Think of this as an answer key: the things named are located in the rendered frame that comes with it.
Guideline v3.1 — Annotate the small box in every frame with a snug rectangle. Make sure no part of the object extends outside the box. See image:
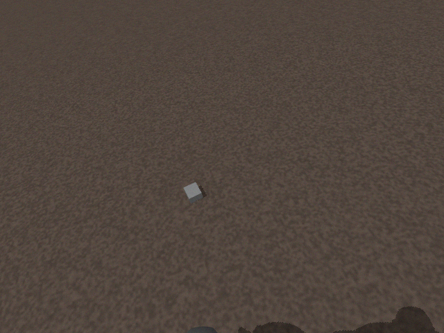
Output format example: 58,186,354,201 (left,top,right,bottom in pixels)
183,182,203,203

